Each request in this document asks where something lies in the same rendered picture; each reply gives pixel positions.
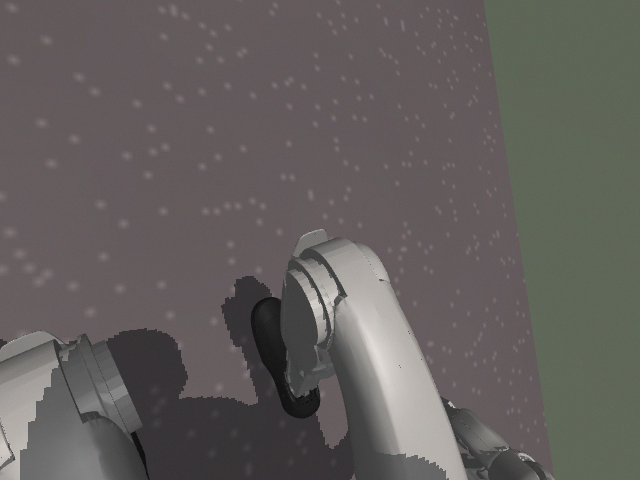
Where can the left robot foot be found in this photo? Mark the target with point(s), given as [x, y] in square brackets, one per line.
[140, 450]

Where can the right robot arm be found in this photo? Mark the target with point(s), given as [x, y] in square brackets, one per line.
[516, 464]

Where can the right robot foot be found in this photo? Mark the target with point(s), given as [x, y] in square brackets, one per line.
[265, 323]

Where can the right robot hand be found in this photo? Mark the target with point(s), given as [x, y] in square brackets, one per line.
[477, 437]

